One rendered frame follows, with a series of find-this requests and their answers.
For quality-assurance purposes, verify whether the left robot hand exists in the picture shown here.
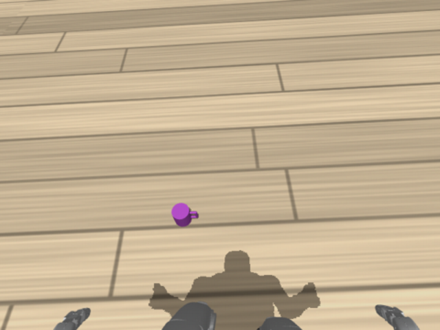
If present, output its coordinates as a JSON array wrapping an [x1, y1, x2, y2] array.
[[53, 308, 91, 330]]

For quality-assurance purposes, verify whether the mug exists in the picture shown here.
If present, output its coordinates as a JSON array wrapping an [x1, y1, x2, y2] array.
[[171, 203, 198, 227]]

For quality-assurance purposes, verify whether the right robot hand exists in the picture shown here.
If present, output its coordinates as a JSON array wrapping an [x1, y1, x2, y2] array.
[[375, 305, 420, 330]]

